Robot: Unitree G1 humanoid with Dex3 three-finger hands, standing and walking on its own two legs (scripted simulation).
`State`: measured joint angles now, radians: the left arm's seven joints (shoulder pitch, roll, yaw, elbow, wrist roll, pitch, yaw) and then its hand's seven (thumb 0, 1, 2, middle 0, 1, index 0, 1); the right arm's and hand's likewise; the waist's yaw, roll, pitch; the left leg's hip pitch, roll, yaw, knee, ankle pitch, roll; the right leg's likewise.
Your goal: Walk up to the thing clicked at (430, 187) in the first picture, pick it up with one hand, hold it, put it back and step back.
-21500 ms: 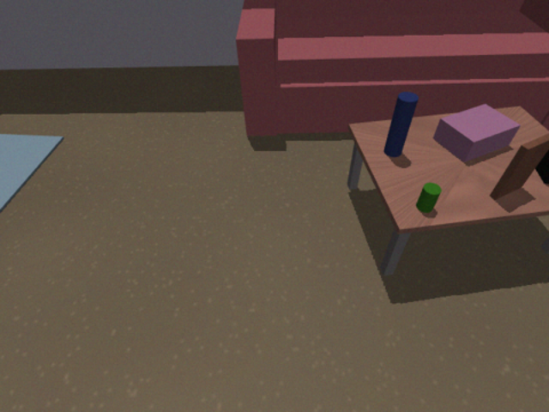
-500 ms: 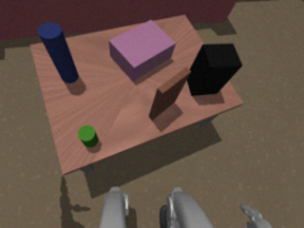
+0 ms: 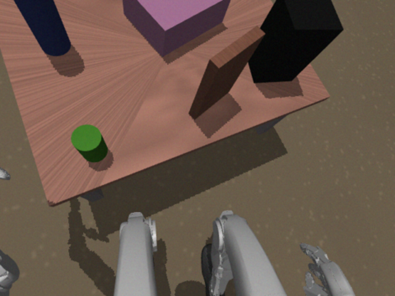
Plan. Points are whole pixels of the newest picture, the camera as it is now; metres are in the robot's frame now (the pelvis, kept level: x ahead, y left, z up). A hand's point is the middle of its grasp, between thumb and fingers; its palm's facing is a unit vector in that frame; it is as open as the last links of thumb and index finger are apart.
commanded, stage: approach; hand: left
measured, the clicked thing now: (91, 144) +0.43 +0.23 -0.14
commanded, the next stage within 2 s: close in in 0.08 s
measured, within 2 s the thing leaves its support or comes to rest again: neither
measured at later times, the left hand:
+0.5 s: hand (70, 133) +0.44 +0.26 -0.12, palm faces +0.20 -0.98 +0.01, open 17.7 cm
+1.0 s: hand (89, 132) +0.45 +0.23 -0.12, palm faces +0.20 -0.98 +0.00, open 17.8 cm
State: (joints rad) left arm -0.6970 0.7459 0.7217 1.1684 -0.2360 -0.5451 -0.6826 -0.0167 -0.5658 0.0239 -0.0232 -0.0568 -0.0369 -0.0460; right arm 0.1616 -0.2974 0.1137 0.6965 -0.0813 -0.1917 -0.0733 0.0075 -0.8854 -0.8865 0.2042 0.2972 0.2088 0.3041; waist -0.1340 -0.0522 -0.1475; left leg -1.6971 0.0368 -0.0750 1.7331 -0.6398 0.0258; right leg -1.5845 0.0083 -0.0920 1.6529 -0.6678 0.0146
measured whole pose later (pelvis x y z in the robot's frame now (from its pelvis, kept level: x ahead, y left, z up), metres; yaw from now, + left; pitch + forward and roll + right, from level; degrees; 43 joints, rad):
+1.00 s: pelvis -0.03 -0.02 -0.11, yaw -1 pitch +35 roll -6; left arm -0.72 0.44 0.47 0.93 -0.11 -0.55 -0.18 -0.02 -0.61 0.00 -0.05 -0.03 -0.07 -0.01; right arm 0.14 -0.26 0.03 0.69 -0.06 -0.02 0.04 0.01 -0.92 -0.89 0.20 0.30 0.21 0.30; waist -0.12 -0.01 -0.16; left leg -2.03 0.05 -0.07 2.08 -0.67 0.01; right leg -1.95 0.02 -0.08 2.04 -0.71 -0.01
